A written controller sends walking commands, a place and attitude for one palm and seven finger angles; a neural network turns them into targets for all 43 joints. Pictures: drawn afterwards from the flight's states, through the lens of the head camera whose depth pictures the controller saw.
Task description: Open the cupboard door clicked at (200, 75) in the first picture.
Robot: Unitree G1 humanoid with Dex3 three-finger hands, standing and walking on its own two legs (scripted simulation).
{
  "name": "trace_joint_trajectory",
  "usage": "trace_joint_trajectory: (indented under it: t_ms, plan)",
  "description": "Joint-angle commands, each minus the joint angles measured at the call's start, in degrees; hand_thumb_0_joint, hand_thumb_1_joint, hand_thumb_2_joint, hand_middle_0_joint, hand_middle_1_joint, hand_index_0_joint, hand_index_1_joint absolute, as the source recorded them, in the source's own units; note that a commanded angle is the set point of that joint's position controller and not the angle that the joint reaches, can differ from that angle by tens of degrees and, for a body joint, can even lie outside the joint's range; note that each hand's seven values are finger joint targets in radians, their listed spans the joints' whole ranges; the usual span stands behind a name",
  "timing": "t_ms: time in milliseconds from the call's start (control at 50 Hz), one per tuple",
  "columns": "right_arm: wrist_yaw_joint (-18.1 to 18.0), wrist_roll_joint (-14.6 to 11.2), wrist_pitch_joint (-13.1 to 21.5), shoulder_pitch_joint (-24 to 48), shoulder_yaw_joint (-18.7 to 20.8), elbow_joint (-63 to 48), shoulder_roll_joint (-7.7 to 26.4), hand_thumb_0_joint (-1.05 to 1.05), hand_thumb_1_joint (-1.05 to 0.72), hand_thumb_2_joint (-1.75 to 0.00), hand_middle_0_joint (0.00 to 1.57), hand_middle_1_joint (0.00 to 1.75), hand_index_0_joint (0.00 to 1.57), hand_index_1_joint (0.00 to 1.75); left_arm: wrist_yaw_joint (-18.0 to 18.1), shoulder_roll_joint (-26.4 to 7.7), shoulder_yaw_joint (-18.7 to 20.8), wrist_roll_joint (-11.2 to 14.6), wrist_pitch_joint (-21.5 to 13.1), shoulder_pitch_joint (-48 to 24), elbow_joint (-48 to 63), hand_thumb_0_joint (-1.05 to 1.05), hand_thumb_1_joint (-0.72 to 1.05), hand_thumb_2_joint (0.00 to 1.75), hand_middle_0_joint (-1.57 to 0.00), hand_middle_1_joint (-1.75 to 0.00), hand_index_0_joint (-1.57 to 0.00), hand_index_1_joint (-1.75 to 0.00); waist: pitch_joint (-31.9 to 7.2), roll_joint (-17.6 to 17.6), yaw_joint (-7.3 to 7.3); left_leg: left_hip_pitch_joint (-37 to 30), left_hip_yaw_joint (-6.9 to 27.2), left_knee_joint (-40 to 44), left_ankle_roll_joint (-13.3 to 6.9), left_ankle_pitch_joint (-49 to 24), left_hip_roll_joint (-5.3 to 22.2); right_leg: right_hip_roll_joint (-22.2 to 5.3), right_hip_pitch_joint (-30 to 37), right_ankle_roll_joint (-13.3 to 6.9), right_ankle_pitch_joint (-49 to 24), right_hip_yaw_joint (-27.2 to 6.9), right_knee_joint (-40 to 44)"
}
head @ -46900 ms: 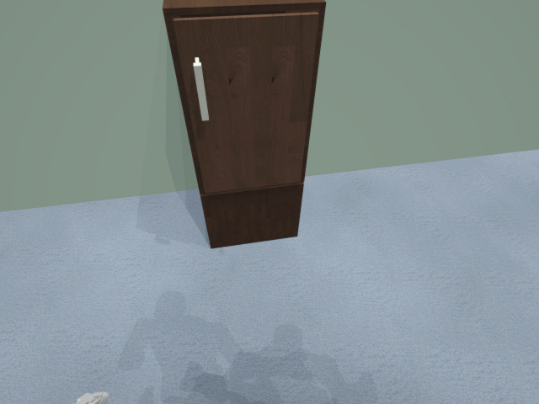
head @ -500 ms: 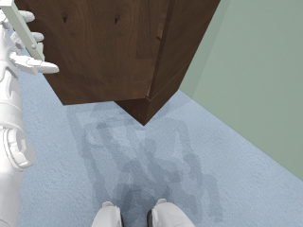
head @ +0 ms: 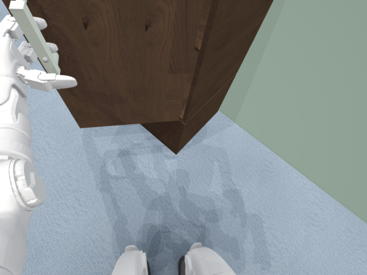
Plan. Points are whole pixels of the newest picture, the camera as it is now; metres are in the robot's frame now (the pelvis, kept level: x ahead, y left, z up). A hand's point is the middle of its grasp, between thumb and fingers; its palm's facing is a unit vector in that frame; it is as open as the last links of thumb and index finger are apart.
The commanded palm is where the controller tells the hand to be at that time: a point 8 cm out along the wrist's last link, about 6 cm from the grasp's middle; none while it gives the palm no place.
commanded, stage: close the thumb around the handle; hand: left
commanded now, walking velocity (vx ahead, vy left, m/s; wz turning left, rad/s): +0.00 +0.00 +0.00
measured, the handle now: (40, 37) +0.59 +0.23 +0.10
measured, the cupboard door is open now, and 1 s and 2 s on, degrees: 50 56 99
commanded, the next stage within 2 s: pull the door open along its arc in 0.54 s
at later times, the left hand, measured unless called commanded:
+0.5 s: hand (51, 60) +0.53 +0.20 +0.10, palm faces +0.07 -1.00 -0.01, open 5.6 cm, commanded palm +0.51 +0.24 +0.09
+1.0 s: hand (53, 74) +0.50 +0.20 +0.10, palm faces +0.04 -1.00 +0.00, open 5.7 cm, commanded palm +0.44 +0.24 +0.09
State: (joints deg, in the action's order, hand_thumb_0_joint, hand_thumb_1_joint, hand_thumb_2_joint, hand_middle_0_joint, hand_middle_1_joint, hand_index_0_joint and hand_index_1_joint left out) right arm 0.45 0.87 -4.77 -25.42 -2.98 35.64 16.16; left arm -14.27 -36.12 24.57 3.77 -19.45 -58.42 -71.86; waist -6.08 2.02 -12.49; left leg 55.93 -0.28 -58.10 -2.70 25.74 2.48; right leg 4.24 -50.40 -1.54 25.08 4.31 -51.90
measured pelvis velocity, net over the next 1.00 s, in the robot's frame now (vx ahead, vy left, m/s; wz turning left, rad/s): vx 0.01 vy -0.01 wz -0.01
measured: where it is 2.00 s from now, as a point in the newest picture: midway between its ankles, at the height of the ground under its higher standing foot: outside the picture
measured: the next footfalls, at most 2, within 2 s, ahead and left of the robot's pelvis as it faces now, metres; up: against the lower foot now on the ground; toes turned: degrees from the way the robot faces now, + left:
none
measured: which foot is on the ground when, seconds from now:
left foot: down 0.00-1.00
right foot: down 0.00-1.00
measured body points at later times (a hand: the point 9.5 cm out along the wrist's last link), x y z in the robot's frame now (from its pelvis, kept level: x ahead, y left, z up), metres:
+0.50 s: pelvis -0.01 +0.00 +0.00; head +0.13 +0.02 +0.43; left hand +0.52 +0.26 +0.10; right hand -0.03 -0.27 -0.10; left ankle +0.01 +0.08 -0.67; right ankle -0.01 -0.11 -0.67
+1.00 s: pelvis +0.01 -0.01 +0.01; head +0.12 +0.01 +0.45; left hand +0.49 +0.25 +0.10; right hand +0.00 -0.27 -0.10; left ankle +0.01 +0.08 -0.67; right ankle -0.01 -0.11 -0.67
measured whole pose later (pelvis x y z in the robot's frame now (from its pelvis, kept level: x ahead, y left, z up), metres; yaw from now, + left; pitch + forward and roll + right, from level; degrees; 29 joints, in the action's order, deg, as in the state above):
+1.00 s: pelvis +0.01 -0.01 +0.01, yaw -1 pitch +21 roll -3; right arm 1.3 -0.7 -6.0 -26.0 -1.6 33.8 15.8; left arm -14.6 -28.6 23.0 8.5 -19.9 -43.8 -59.0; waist -8.1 2.1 -9.4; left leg 49.9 -1.9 -54.6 -2.2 25.5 2.7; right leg 4.5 -45.7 -2.0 25.0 2.5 -50.0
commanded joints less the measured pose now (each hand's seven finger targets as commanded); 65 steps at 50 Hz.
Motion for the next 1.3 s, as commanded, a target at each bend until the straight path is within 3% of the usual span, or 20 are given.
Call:
trace_joint_trajectory:
  t_ms: [0,60,80,140,200,220,320,380,520,560,620,640,740,840,1080,1100,1120,1140,1200,1280]
  plan:
    - [-0.8,0.31,0.58,-11.81,4.04,-0.61,11.1,0.0,-0.9,-0.9,0.2,0.3,0.2,0.3,0.25,-14.4,0.92,1.16,-5.21,-26.65,13.21,0.0,0.0,0.52,-0.34,-1.25,-0.34,-1.25,-27.66,10.42,-0.69,-30.03,5.59,3.85,0.9,-29.26,0.11,0.71,3.95,0.44,-20.85,-2.16,4.24]
    - [-0.7,0.23,0.33,-11.86,4.18,-0.91,11.12,0.0,-0.9,-0.9,0.2,0.3,0.2,0.3,0.08,-14.6,1.53,1.15,-4.67,-23.88,12.66,0.0,0.17,0.59,-0.35,-1.27,-0.35,-1.27,-28.63,10.17,0.38,-30.32,5.48,4.16,0.94,-30.33,-0.02,0.7,5.46,0.31,-21.82,-2.13,4.17]
    - [-0.66,0.2,0.34,-11.87,4.14,-1.17,10.92,0.0,-0.9,-0.9,0.2,0.3,0.2,0.3,-0.12,-12.63,0.08,1.3,-4.64,-23.8,12.74,0.0,0.23,0.61,-0.35,-1.28,-0.35,-1.28,-28.57,11.3,-0.01,-31.44,5.48,4.11,0.98,-31.78,-0.01,0.74,4.59,0.24,-22.25,-2.03,4.15]
    - [-0.61,0.03,0.15,-11.54,4.11,-0.9,10.89,0.0,-0.9,-0.9,0.2,0.3,0.2,0.3,-0.15,-11.06,-1.28,1.41,-3.71,-24.78,11.57,0.0,0.4,0.68,-0.36,-1.3,-0.36,-1.3,-25.97,9.3,-0.74,-29.99,5.67,4.5,0.93,-29.05,0.08,0.76,3.67,0.49,-20.55,-1.83,4.61]
    - [-0.74,0.22,0.25,-11.74,4.36,-0.99,11.09,0.0,-0.9,-0.9,0.2,0.3,0.2,0.3,0.45,-13.71,1.08,1.52,-4.55,-26.62,14.31,0.0,0.56,0.76,-0.38,-1.31,-0.38,-1.31,-28.78,10.3,-0.14,-31.4,5.8,4.3,1.01,-30.45,0.1,0.66,4.38,0.36,-21.32,-2.08,4.27]
    - [-0.63,0.18,0.37,-11.45,4.34,-0.92,10.71,0.0,-0.9,-0.9,0.2,0.3,0.2,0.3,0.48,-11.45,-0.62,1.5,-4.89,-26.85,14.35,0.0,0.62,0.78,-0.38,-1.32,-0.38,-1.32,-28.39,10.59,-0.55,-32.25,6.07,4.34,1.22,-30.56,0.14,0.69,3.44,0.35,-20.79,-1.89,4.32]
    - [-0.33,0.28,0.66,-11.08,4.25,-0.6,10.42,0.0,-0.9,-0.9,0.2,0.3,0.2,0.3,1.51,-10.31,-0.76,1.12,-5.78,-25.15,12.57,0.0,0.9,0.9,-0.4,-1.35,-0.4,-1.35,-26.95,9.5,-0.14,-30.36,5.72,4.34,1.12,-28.39,-0.07,0.64,3.71,0.38,-19.86,-1.98,4.24]
    - [-0.73,0.21,0.65,-11.3,3.98,-0.56,10.97,0.0,-0.9,-0.9,0.2,0.3,0.2,0.3,1.79,-13.89,1.13,0.74,-5.26,-26.06,10.94,0.0,0.9,0.9,-0.4,-1.35,-0.4,-1.35,-25.43,7.17,-0.54,-26.44,5.22,4.51,0.49,-24.91,-0.38,0.46,5.8,0.43,-19.3,-2.62,4.52]
    - [-0.96,0.17,0.98,-10.98,3.85,-0.86,10.87,0.0,-0.9,-0.9,0.2,0.3,0.2,0.3,1.26,-13.87,0.16,0.5,-5.42,-27.7,12.03,0.0,0.9,0.9,-0.4,-1.35,-0.4,-1.35,-27.13,9.81,-0.67,-27.12,5.06,4.25,0.55,-24.48,-0.38,0.29,5.14,0.58,-18.88,-2.95,4.48]
    - [-1.04,0.01,1.03,-11.2,3.85,-0.77,10.9,0.0,-0.9,-0.9,0.2,0.3,0.2,0.3,1.04,-15.03,0.99,0.45,-5.07,-26.42,10.7,0.0,0.9,0.9,-0.4,-1.35,-0.4,-1.35,-26.98,7.93,-0.52,-25.2,4.69,4.12,0.32,-23.87,-0.53,0.31,7.0,0.69,-19.62,-3.26,4.71]
    - [-1.25,-0.05,1.0,-11.28,3.68,-0.78,10.99,0.0,-0.9,-0.9,0.2,0.3,0.2,0.3,0.69,-16.88,1.84,0.47,-4.81,-27.78,10.51,0.0,0.9,0.9,-0.4,-1.35,-0.4,-1.35,-26.63,8.01,-0.77,-23.09,4.29,3.88,0.08,-22.71,-0.65,0.22,8.05,0.84,-19.88,-3.7,4.67]
    - [-1.14,-0.09,1.06,-11.15,3.75,-1.0,10.59,0.0,-0.9,-0.9,0.2,0.3,0.2,0.3,0.44,-13.22,-0.7,0.62,-4.56,-26.94,10.46,0.0,0.9,0.9,-0.4,-1.35,-0.4,-1.35,-26.53,7.98,-1.07,-23.57,4.28,4.09,0.12,-22.38,-0.77,0.24,7.64,0.81,-19.57,-3.58,4.86]
    - [-0.89,-0.27,1.06,-10.65,4.06,-1.95,10.58,0.0,-0.9,-0.9,0.2,0.3,0.2,0.3,-0.47,-12.78,0.56,1.96,-4.04,-19.36,12.12,0.0,0.9,0.9,-0.4,-1.35,-0.4,-1.35,-28.31,8.58,1.47,-24.47,3.45,4.68,0.25,-24.09,-0.93,0.28,10.3,0.65,-21.9,-3.56,4.88]
    - [-0.57,-0.79,0.43,-9.74,4.64,-3.66,10.21,0.0,-0.9,-0.9,0.2,0.3,0.2,0.3,-1.18,-10.74,0.83,3.5,-3.9,-11.14,17.29,0.0,0.9,0.9,-0.4,-1.35,-0.4,-1.35,-29.41,6.86,3.78,-25.93,2.67,5.86,0.25,-27.88,-1.07,0.43,14.43,0.6,-26.68,-3.27,4.91]
    - [0.94,-2.59,0.89,-2.09,5.75,-9.88,8.25,0.0,-0.9,-0.9,0.2,0.3,0.2,0.3,0.87,1.9,-3.1,8.97,-2.34,19.74,38.1,0.0,0.9,0.9,-0.4,-1.35,-0.4,-1.35,-22.86,2.19,9.31,-27.59,0.54,9.89,0.26,-32.1,-1.61,-0.16,21.53,0.36,-32.43,-2.58,6.37]
    - [1.0,-2.12,1.65,-0.06,5.8,-10.28,6.22,0.0,-0.9,-0.9,0.2,0.3,0.2,0.3,8.93,3.55,4.6,12.56,-1.76,20.23,42.3,0.0,0.9,0.9,-0.4,-1.35,-0.4,-1.35,-23.37,0.22,13.96,-25.48,0.21,10.44,0.88,-32.15,-1.82,-0.34,23.1,0.66,-32.22,-1.93,6.63]
    - [1.47,-2.12,2.29,0.76,5.52,-10.35,5.96,0.0,-0.9,-0.9,0.2,0.3,0.2,0.3,12.81,9.85,-0.81,11.42,-0.52,24.72,42.12,0.0,0.9,0.9,-0.4,-1.35,-0.4,-1.35,-20.55,1.39,12.32,-25.93,0.03,11.08,1.4,-31.54,-1.87,-0.31,21.97,0.8,-31.12,-1.59,6.61]
    - [1.85,-2.08,2.74,1.1,5.68,-10.28,5.91,0.0,-0.9,-0.9,0.2,0.3,0.2,0.3,15.39,12.78,-2.06,11.2,-0.29,25.99,44.81,0.0,0.9,0.9,-0.4,-1.35,-0.4,-1.35,-19.91,-0.4,11.84,-26.71,0.4,11.15,1.69,-32.02,-1.52,-0.34,20.82,0.85,-30.36,-0.99,6.6]
    - [2.48,-1.14,3.4,2.66,5.85,-9.82,5.41,0.0,-0.9,-0.9,0.2,0.3,0.2,0.3,23.1,16.71,-4.32,7.97,-0.09,30.07,49.88,0.0,0.9,0.9,-0.4,-1.35,-0.4,-1.35,-19.74,-1.84,11.98,-27.07,0.36,10.81,1.97,-32.29,-1.6,-0.65,21.21,0.88,-30.53,-1.12,5.86]
    - [2.58,0.43,3.35,5.25,5.76,-9.52,4.37,0.0,-0.9,-0.9,0.2,0.3,0.2,0.3,33.47,21.37,-8.55,1.44,0.32,27.66,54.39,0.0,0.9,0.9,-0.4,-1.35,-0.4,-1.35,-19.23,-2.23,11.59,-26.31,0.68,10.41,1.99,-27.52,-1.87,-1.42,20.86,0.45,-27.24,-1.64,5.16]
